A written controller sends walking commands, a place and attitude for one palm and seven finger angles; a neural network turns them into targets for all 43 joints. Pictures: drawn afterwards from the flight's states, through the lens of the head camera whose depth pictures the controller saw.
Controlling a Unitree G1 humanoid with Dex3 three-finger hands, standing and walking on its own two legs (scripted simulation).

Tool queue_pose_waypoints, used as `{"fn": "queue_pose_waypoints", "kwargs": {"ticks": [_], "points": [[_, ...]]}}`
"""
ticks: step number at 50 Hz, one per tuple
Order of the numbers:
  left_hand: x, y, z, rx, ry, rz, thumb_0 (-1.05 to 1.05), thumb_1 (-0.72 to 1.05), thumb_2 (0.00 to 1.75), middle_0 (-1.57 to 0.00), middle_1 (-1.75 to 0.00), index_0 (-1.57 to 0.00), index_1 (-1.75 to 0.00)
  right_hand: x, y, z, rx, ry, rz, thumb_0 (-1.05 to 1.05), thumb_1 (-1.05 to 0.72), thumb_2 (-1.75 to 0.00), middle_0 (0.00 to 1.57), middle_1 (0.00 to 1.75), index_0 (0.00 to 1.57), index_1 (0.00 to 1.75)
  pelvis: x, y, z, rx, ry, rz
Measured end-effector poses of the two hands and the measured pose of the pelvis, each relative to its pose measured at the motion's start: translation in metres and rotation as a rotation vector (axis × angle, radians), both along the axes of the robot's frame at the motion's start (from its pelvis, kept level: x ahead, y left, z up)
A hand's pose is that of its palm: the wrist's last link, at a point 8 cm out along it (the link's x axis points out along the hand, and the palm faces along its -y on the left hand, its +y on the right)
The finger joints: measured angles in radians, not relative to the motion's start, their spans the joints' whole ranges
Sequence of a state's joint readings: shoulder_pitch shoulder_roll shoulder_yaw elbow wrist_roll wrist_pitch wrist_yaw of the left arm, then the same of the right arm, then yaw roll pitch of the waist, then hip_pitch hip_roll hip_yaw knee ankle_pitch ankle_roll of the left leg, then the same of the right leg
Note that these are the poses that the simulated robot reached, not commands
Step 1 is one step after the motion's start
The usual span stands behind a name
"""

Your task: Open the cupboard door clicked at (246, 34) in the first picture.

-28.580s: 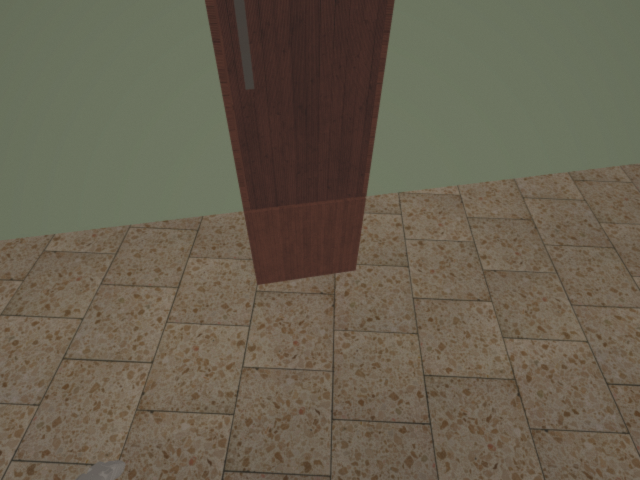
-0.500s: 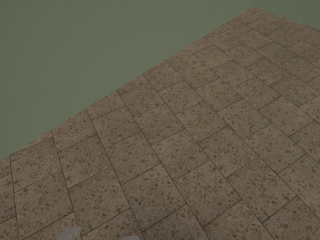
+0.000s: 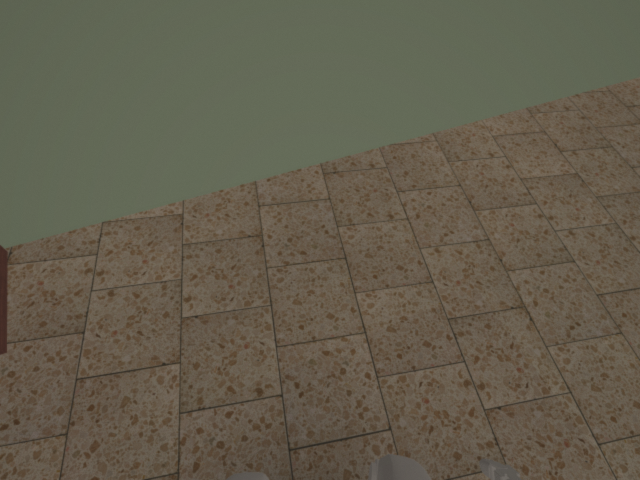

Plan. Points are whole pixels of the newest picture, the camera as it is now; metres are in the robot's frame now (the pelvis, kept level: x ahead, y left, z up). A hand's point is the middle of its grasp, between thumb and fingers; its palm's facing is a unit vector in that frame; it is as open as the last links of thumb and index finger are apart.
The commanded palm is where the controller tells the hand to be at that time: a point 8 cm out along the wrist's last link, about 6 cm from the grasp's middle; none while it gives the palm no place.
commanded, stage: turn to face it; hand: left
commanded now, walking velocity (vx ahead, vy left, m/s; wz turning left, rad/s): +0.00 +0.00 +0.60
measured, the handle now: out of the picture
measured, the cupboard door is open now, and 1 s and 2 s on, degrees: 39 39 39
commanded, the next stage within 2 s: take the last steps up to it in 1.78 s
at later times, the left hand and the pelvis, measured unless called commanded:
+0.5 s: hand out of the picture +0.03 +0.16 -0.15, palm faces +0.29 -0.92 -0.24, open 7.4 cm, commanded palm none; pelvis +0.02 -0.04 +0.01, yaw +19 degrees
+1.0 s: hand out of the picture +0.02 +0.20 -0.15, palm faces +0.55 -0.78 -0.29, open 7.4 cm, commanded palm none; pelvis +0.04 -0.05 +0.00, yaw +35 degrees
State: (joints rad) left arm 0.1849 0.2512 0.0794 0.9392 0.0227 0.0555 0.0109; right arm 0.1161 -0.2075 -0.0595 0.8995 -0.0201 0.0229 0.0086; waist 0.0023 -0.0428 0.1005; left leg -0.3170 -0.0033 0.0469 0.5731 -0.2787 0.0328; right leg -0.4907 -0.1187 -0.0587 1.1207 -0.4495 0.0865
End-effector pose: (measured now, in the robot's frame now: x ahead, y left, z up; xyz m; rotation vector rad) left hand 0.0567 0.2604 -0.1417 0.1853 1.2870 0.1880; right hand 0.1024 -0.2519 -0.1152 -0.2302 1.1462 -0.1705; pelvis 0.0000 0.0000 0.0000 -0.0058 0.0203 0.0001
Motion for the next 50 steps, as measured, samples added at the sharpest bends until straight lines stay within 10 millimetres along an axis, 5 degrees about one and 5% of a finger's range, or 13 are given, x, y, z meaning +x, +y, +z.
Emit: {"fn": "queue_pose_waypoints", "kwargs": {"ticks": [6,13,23,31,34,42,50], "points": [[0.016,-0.003,0.019,0.024,-0.077,0.028,0.01,0.91,0.90,-0.20,-0.29,-0.19,-0.30,-0.007,-0.004,-0.004,0.021,0.061,0.031,0.01,-0.90,-0.90,0.20,0.30,0.20,0.30,0.004,-0.009,0.007,-0.007,0.011,0.057],[0.021,-0.029,0.026,0.075,-0.148,0.066,0.00,0.91,0.90,-0.20,-0.29,-0.19,-0.30,-0.005,-0.029,-0.031,0.062,0.131,0.061,0.01,-0.90,-0.90,0.20,0.30,0.20,0.30,0.009,-0.038,-0.004,0.013,0.023,0.145],[-0.032,-0.062,0.025,0.022,-0.069,0.213,0.00,0.90,0.90,-0.20,-0.30,-0.20,-0.30,0.047,-0.024,-0.019,0.061,0.147,0.208,0.01,-0.91,-0.90,0.20,0.29,0.20,0.30,0.018,-0.047,0.009,0.049,-0.001,0.296],[-0.095,-0.039,-0.008,-0.016,-0.001,0.386,0.00,0.91,0.90,-0.20,-0.30,-0.20,-0.30,0.117,0.030,-0.013,0.013,0.019,0.400,0.01,-0.91,-0.90,0.20,0.29,0.20,0.30,0.018,-0.024,-0.010,0.022,0.004,0.411],[-0.109,-0.027,-0.011,-0.003,0.033,0.433,0.00,0.91,0.90,-0.20,-0.30,-0.20,-0.30,0.128,0.045,-0.007,-0.001,-0.020,0.446,0.01,-0.91,-0.90,0.20,0.29,0.20,0.30,0.016,-0.020,-0.010,0.016,0.003,0.438],[-0.097,-0.012,0.016,0.040,-0.048,0.493,0.01,0.91,0.90,-0.20,-0.29,-0.19,-0.30,0.125,0.055,-0.002,0.000,0.034,0.508,0.01,-0.90,-0.90,0.20,0.29,0.20,0.30,0.023,-0.021,0.005,-0.003,0.016,0.513],[-0.067,-0.030,0.028,0.102,-0.138,0.531,0.00,0.91,0.90,-0.20,-0.29,-0.19,-0.30,0.129,0.036,-0.028,0.038,0.131,0.539,0.01,-0.90,-0.90,0.20,0.30,0.20,0.30,0.044,-0.045,-0.002,0.013,0.027,0.613]]}}
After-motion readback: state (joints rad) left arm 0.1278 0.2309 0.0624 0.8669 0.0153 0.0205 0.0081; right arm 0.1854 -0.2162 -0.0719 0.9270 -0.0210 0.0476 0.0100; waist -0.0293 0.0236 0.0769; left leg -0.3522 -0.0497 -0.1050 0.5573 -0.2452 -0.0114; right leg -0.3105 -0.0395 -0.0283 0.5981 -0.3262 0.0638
